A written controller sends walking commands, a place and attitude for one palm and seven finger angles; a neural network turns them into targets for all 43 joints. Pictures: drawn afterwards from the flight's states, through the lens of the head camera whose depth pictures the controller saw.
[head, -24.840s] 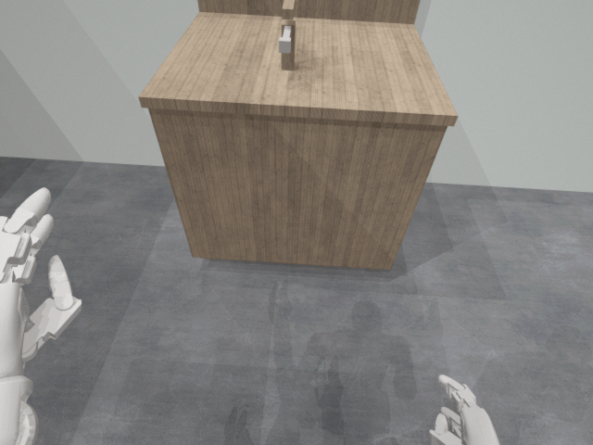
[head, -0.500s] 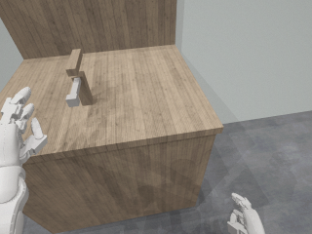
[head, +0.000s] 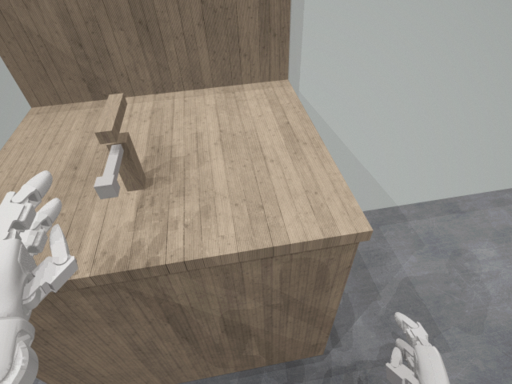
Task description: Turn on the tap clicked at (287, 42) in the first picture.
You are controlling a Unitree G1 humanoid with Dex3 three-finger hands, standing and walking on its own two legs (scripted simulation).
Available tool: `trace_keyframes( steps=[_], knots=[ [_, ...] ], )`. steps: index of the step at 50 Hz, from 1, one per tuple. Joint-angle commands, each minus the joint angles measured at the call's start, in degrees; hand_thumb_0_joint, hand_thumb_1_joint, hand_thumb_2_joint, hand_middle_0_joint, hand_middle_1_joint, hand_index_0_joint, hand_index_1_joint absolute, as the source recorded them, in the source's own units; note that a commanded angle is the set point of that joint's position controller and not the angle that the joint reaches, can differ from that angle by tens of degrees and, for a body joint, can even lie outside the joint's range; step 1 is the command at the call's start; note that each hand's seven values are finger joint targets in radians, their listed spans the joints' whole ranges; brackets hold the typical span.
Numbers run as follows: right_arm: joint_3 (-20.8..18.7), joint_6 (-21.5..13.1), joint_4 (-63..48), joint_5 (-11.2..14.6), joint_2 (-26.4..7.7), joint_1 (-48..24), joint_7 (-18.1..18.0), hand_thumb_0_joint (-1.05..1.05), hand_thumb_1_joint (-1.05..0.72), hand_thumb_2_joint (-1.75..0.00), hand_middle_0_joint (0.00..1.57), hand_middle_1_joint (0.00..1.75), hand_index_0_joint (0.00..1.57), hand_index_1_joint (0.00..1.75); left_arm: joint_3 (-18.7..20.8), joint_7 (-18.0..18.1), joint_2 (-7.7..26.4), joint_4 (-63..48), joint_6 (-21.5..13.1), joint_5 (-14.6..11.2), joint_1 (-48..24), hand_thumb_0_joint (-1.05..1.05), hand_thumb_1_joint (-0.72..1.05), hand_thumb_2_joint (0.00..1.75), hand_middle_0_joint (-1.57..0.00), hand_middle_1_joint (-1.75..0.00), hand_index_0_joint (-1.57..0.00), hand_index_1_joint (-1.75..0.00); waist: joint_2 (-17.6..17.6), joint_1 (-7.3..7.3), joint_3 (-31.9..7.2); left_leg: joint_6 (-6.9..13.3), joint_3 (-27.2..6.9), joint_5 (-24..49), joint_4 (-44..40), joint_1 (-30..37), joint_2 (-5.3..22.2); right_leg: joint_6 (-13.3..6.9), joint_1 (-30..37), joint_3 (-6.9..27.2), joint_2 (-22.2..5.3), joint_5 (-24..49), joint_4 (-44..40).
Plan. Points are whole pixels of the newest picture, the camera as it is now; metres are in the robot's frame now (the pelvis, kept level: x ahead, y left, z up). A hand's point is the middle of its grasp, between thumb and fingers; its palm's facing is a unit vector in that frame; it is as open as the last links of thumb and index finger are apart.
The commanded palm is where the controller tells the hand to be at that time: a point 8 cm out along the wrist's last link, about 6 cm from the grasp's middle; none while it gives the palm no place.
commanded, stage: turn the palm inward beside the body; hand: left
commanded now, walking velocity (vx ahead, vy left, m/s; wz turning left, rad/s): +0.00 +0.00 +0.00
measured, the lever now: (107, 187) +0.35 +0.30 +0.14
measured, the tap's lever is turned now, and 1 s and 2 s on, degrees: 0 0 0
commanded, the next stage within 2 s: reach beside the lever's end, fingers flat in 1.16 s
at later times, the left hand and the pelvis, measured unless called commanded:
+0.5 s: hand (55, 283) +0.16 +0.24 +0.19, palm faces +0.46 -0.87 -0.17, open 7.4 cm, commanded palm +0.10 +0.27 +0.20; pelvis -0.03 +0.00 +0.00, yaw +0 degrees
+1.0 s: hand (62, 282) +0.16 +0.23 +0.19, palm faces +0.47 -0.87 -0.13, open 7.4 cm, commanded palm +0.10 +0.27 +0.20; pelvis -0.02 +0.00 +0.00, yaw +1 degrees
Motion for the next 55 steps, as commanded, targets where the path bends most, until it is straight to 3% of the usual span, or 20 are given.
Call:
trace_keyframes(
  steps=[1, 7, 8, 9, 12, 14, 17, 18, 22, 26, 27, 28, 32, 33, 37, 42, 43, 47, 48, 55],
  knots=[
    [-1.37, -3.73, -9.41, 0.18, -4.69, -6.66, -0.42, 0.00, -0.90, -0.90, 0.20, 0.30, 0.20, 0.30, 5.97, 1.24, 9.17, -13.14, -2.98, -0.36, -5.44, 0.00, 0.90, 0.90, -0.20, -0.30, -0.20, -0.30, -1.31, -0.22, -6.66, 2.90, 2.37, 23.16, -2.03, 6.43, -0.28, 1.91, -0.82, -1.40, -1.56, 27.99, -4.97],
    [-0.57, -3.51, -9.57, 0.49, -4.40, -8.54, -1.00, 0.00, -0.90, -0.90, 0.20, 0.30, 0.20, 0.30, 4.68, 1.54, 8.39, -13.81, 0.58, -0.84, -7.04, 0.00, 0.90, 0.90, -0.20, -0.30, -0.20, -0.30, -1.63, -0.15, -4.82, 2.82, 1.74, 18.46, -3.97, 6.18, -0.18, 1.70, -1.37, -1.36, -1.32, 21.61, -6.73],
    [-0.23, -3.48, -9.56, 0.67, -4.26, -9.52, -1.05, 0.00, -0.90, -0.90, 0.20, 0.30, 0.20, 0.30, 5.63, 1.82, 9.06, -14.00, 1.10, -0.79, -6.69, 0.00, 0.90, 0.90, -0.20, -0.30, -0.20, -0.30, 0.10, 0.29, -4.10, 2.83, 1.69, 17.76, -4.18, 6.09, -0.30, 1.57, -1.44, -1.17, -1.29, 20.62, -7.12],
    [-0.04, -3.36, -9.61, 0.64, -4.00, -9.31, -1.10, 0.00, -0.90, -0.90, 0.20, 0.30, 0.20, 0.30, 3.74, 1.82, 7.73, -14.77, 1.44, -0.61, -7.73, 0.00, 0.90, 0.90, -0.20, -0.30, -0.20, -0.30, -0.58, -0.17, -4.26, 2.75, 1.51, 16.87, -4.50, 6.24, -0.27, 1.54, -1.93, -1.43, -1.20, 19.10, -7.19],
    [0.09, -3.61, -9.56, 0.57, -4.09, -10.03, -1.30, 0.00, -0.90, -0.90, 0.20, 0.30, 0.20, 0.30, 4.17, 2.27, 8.13, -14.92, 2.22, -1.17, -7.96, 0.00, 0.90, 0.90, -0.20, -0.30, -0.20, -0.30, -1.51, -0.04, -3.59, 2.86, 1.21, 13.93, -5.19, 6.15, -0.21, 1.63, -2.27, -1.24, -1.12, 15.64, -8.29],
    [0.61, -3.56, -9.53, 0.82, -3.68, -10.92, -1.19, 0.00, -0.90, -0.90, 0.20, 0.30, 0.20, 0.30, 2.98, 2.68, 7.30, -16.27, 2.63, -0.86, -8.98, 0.00, 0.90, 0.90, -0.20, -0.30, -0.20, -0.30, 1.50, -0.08, -2.84, 2.61, 0.99, 11.97, -5.93, 6.17, -0.28, 1.36, -2.80, -1.19, -1.11, 12.74, -8.65],
    [0.70, -3.72, -9.32, 0.76, -3.84, -11.55, -1.47, 0.00, -0.90, -0.90, 0.20, 0.30, 0.20, 0.30, 3.07, 3.30, 7.28, -15.64, 3.43, -1.42, -8.46, 0.00, 0.90, 0.90, -0.20, -0.30, -0.20, -0.30, -1.03, -0.03, -2.28, 2.78, 0.75, 8.73, -6.37, 5.64, -0.27, 1.56, -3.06, -1.07, -0.97, 9.33, -9.64],
    [0.87, -3.79, -9.10, 0.82, -3.80, -12.13, -1.46, 0.00, -0.90, -0.90, 0.20, 0.30, 0.20, 0.30, 4.04, 3.56, 7.89, -15.76, 3.79, -1.29, -8.09, 0.00, 0.90, 0.90, -0.20, -0.30, -0.20, -0.30, 0.23, 0.28, -2.10, 2.73, 0.68, 8.45, -6.62, 5.88, -0.28, 1.46, -2.95, -0.99, -0.93, 9.03, -9.97],
    [0.95, -4.03, -9.00, 0.83, -3.84, -12.53, -1.60, 0.00, -0.90, -0.90, 0.20, 0.30, 0.20, 0.30, 3.29, 3.79, 6.97, -16.12, 4.73, -2.24, -7.70, 0.00, 0.90, 0.90, -0.20, -0.30, -0.20, -0.30, -2.13, 0.11, -1.71, 2.93, 0.67, 6.48, -6.71, 5.38, -0.40, 1.70, -2.92, -0.72, -1.09, 7.32, -10.76],
    [1.26, -4.35, -8.87, 1.09, -3.68, -13.34, -1.78, 0.00, -0.90, -0.90, 0.20, 0.30, 0.20, 0.30, 2.34, 4.21, 6.20, -16.82, 5.79, -2.59, -8.32, 0.00, 0.90, 0.90, -0.20, -0.30, -0.20, -0.30, 0.10, 0.07, -0.03, 2.90, 0.74, 3.81, -6.97, 5.23, -0.57, 1.72, -3.63, -0.29, -1.26, 4.58, -11.76],
    [1.16, -4.57, -8.89, 0.97, -3.81, -13.30, -1.82, 0.00, -0.90, -0.90, 0.20, 0.30, 0.20, 0.30, 2.84, 4.35, 6.53, -16.96, 5.87, -2.81, -7.92, 0.00, 0.90, 0.90, -0.20, -0.30, -0.20, -0.30, -2.25, 0.15, -0.35, 3.04, 0.50, 4.23, -6.89, 5.15, -0.51, 1.82, -3.21, -0.32, -1.25, 4.83, -11.82],
    [1.21, -4.64, -8.64, 1.24, -3.79, -13.66, -1.76, 0.00, -0.90, -0.90, 0.20, 0.30, 0.20, 0.30, 3.23, 4.43, 6.91, -17.13, 6.11, -2.73, -7.63, 0.00, 0.90, 0.90, -0.20, -0.30, -0.20, -0.30, -0.63, 0.42, -0.06, 2.98, 0.68, 4.06, -6.75, 5.26, -0.60, 1.74, -3.31, -0.12, -1.22, 4.31, -12.26],
    [1.11, -5.06, -8.49, 1.04, -3.95, -13.46, -1.87, 0.00, -0.90, -0.90, 0.20, 0.30, 0.20, 0.30, 2.95, 4.55, 6.22, -17.35, 6.61, -3.43, -8.24, 0.00, 0.90, 0.90, -0.20, -0.30, -0.20, -0.30, -1.11, 0.17, -0.50, 3.08, 0.75, 4.97, -6.30, 5.59, -0.66, 1.88, -3.07, 0.16, -1.47, 5.28, -12.32],
    [1.13, -5.15, -8.28, 1.30, -3.91, -13.74, -1.75, 0.00, -0.90, -0.90, 0.20, 0.30, 0.20, 0.30, 3.21, 4.67, 6.77, -17.90, 6.75, -3.10, -8.62, 0.00, 0.90, 0.90, -0.20, -0.30, -0.20, -0.30, 0.89, 0.25, -0.06, 2.97, 0.76, 4.97, -6.40, 5.85, -0.64, 1.73, -3.20, 0.08, -1.43, 5.11, -12.58],
    [1.05, -5.41, -8.19, 1.13, -4.06, -13.69, -2.07, 0.00, -0.90, -0.90, 0.20, 0.30, 0.20, 0.30, 2.95, 4.56, 5.80, -16.97, 7.84, -4.21, -8.75, 0.00, 0.90, 0.90, -0.20, -0.30, -0.20, -0.30, -1.77, 0.10, -0.32, 3.13, 0.76, 5.55, -6.16, 5.99, -0.67, 2.01, -2.77, 0.44, -1.52, 5.77, -12.87],
    [1.05, -5.36, -8.24, 0.99, -4.18, -13.45, -1.96, 0.00, -0.90, -0.90, 0.20, 0.30, 0.20, 0.30, 2.62, 4.44, 5.87, -17.63, 8.67, -3.68, -8.82, 0.00, 0.90, 0.90, -0.20, -0.30, -0.20, -0.30, -1.38, 0.15, -0.44, 3.17, 0.85, 7.75, -6.05, 6.66, -0.56, 1.95, -2.34, 0.20, -1.53, 8.12, -12.59],
    [1.06, -5.37, -8.15, 1.11, -4.15, -13.59, -1.79, 0.00, -0.90, -0.90, 0.20, 0.30, 0.20, 0.30, 3.54, 4.52, 6.52, -17.84, 8.74, -3.54, -8.65, 0.00, 0.90, 0.90, -0.20, -0.30, -0.20, -0.30, 0.54, 0.41, -0.75, 3.06, 0.83, 8.25, -6.15, 7.05, -0.63, 1.79, -2.03, 0.13, -1.44, 8.73, -12.56],
    [0.97, -5.21, -8.34, 0.88, -4.19, -12.96, -1.68, 0.00, -0.90, -0.90, 0.20, 0.30, 0.20, 0.30, 3.32, 4.51, 5.73, -17.57, 8.56, -4.04, -8.26, 0.00, 0.90, 0.90, -0.20, -0.30, -0.20, -0.30, -2.01, 0.27, -1.62, 3.09, 0.83, 9.72, -5.89, 7.03, -0.64, 2.01, -1.63, -0.11, -1.43, 11.25, -11.80],
    [1.00, -5.14, -8.07, 1.07, -4.14, -13.21, -1.54, 0.00, -0.90, -0.90, 0.20, 0.30, 0.20, 0.30, 3.62, 4.47, 6.03, -17.32, 8.68, -3.63, -8.00, 0.00, 0.90, 0.90, -0.20, -0.30, -0.20, -0.30, 0.06, 0.43, -1.01, 2.97, 1.02, 10.07, -5.89, 7.45, -0.59, 1.78, -1.61, -0.16, -1.37, 11.30, -12.11],
    [0.77, -4.74, -8.49, 0.88, -4.26, -12.47, -1.31, 0.00, -0.90, -0.90, 0.20, 0.30, 0.20, 0.30, 2.85, 4.27, 4.97, -17.81, 8.64, -3.59, -7.42, 0.00, 0.90, 0.90, -0.20, -0.30, -0.20, -0.30, -1.66, 0.25, -2.26, 2.86, 1.08, 13.67, -5.95, 8.12, -0.54, 1.71, -0.54, -0.83, -1.30, 16.71, -10.45]
  ],
)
